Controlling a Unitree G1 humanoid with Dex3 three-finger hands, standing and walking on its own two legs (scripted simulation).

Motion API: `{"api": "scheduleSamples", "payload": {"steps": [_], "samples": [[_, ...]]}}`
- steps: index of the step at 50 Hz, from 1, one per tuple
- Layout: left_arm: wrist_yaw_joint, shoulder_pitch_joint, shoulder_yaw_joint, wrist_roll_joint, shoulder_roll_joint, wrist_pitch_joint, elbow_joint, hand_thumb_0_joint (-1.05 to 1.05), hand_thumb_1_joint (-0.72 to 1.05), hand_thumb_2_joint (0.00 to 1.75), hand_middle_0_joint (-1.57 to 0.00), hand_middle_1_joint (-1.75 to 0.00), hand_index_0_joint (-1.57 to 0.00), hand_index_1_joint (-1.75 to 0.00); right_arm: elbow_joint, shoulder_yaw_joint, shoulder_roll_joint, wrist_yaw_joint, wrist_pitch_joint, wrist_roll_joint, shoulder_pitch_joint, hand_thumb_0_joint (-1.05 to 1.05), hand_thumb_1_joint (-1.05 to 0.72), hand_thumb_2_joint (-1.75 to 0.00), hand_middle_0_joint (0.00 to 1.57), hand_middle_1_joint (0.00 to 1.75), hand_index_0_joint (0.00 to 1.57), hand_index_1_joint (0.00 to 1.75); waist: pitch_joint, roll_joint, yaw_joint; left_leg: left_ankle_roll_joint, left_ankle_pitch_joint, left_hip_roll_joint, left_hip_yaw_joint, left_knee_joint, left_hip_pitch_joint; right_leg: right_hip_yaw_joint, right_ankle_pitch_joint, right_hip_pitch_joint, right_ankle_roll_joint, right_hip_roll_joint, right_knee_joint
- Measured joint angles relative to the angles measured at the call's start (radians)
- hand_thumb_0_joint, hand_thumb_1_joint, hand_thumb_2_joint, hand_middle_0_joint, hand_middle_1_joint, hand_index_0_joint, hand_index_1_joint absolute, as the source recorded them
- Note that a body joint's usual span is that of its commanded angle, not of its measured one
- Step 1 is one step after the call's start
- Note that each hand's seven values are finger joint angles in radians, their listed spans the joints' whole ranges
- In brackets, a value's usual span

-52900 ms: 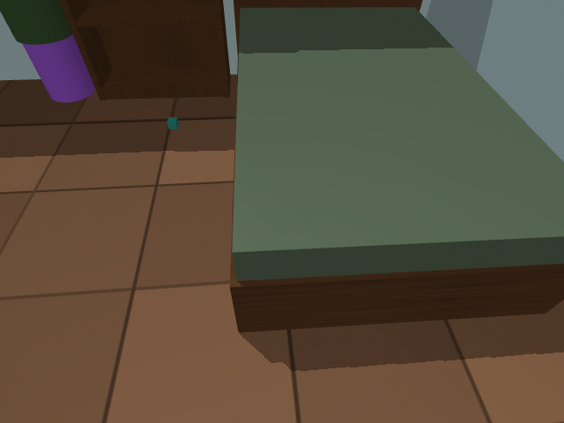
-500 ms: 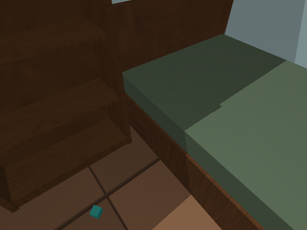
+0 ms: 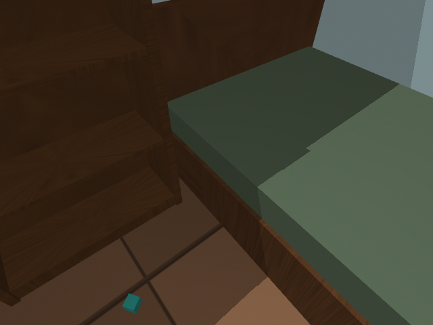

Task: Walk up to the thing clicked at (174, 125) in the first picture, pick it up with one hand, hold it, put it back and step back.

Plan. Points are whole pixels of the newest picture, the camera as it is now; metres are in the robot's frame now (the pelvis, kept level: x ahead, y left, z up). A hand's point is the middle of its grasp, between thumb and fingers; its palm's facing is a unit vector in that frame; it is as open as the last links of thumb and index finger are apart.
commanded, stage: stand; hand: left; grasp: from above
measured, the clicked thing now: (132, 303) +0.39 +0.36 -0.75
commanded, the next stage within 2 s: step back in 0.68 s
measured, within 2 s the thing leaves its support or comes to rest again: neither
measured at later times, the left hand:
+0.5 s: hand out of the picture +0.04 +0.22 -0.17, palm faces -0.01 -0.96 -0.27, open 7.4 cm
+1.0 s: hand out of the picture +0.06 +0.25 -0.16, palm faces -0.05 -0.90 -0.44, open 7.4 cm
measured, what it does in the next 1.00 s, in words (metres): stands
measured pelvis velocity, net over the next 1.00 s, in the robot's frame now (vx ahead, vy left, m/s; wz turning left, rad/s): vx -0.04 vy -0.03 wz -0.03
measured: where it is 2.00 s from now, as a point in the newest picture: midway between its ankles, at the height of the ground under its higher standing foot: outside the picture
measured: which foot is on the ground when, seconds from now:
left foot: down 0.00-0.94, up 0.96-1.00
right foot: down 0.00-1.00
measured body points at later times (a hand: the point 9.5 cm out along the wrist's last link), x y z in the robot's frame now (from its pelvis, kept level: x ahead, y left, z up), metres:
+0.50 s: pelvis +0.00 +0.01 +0.00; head +0.01 +0.01 +0.45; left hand +0.04 +0.27 -0.15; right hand +0.03 -0.26 -0.15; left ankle +0.01 +0.12 -0.75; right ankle +0.01 -0.13 -0.75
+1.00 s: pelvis -0.04 -0.03 -0.02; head +0.03 -0.05 +0.42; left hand +0.07 +0.30 -0.13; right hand +0.09 -0.35 -0.15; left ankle -0.01 +0.11 -0.71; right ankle +0.00 -0.13 -0.75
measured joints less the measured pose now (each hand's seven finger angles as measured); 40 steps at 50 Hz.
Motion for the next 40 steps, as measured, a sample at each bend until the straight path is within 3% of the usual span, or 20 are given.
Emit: {"api": "scheduleSamples", "payload": {"steps": [10,28,35,40], "samples": [[0.004,0.022,0.006,0.005,-0.003,-0.001,0.002,0.00,0.91,0.90,-0.21,-0.30,-0.21,-0.30,0.000,-0.010,0.005,-0.002,-0.002,-0.002,0.011,0.00,-0.90,-0.90,0.20,0.29,0.20,0.30,0.007,-0.004,-0.001,0.004,-0.012,-0.001,0.005,0.014,-0.006,0.005,-0.005,-0.003,0.004,-0.001,0.004],[0.001,0.007,0.015,0.006,0.042,-0.006,-0.035,0.00,0.91,0.90,-0.21,-0.30,-0.20,-0.30,-0.033,-0.024,-0.031,0.001,-0.008,-0.004,0.001,0.00,-0.90,-0.90,0.20,0.29,0.20,0.30,0.013,-0.004,-0.004,0.012,-0.021,-0.009,0.011,0.026,-0.013,0.012,-0.018,-0.016,0.011,-0.009,0.026],[-0.007,-0.011,0.018,-0.002,0.070,-0.008,-0.057,0.00,0.91,0.90,-0.21,-0.30,-0.21,-0.30,-0.051,-0.026,-0.059,0.009,-0.010,0.000,-0.019,0.00,-0.90,-0.90,0.20,0.29,0.21,0.30,0.017,-0.007,-0.004,0.011,-0.024,-0.008,0.012,0.028,-0.020,0.013,-0.021,-0.025,0.009,-0.009,0.030],[-0.006,-0.062,0.038,-0.020,0.134,0.006,-0.117,0.00,0.90,0.90,-0.21,-0.30,-0.21,-0.30,-0.105,-0.038,-0.096,0.017,0.008,0.015,-0.086,0.00,-0.90,-0.90,0.20,0.30,0.21,0.30,0.076,-0.027,-0.006,0.012,-0.038,-0.007,0.019,0.103,-0.096,0.019,-0.055,-0.129,-0.013,-0.008,0.159]]}}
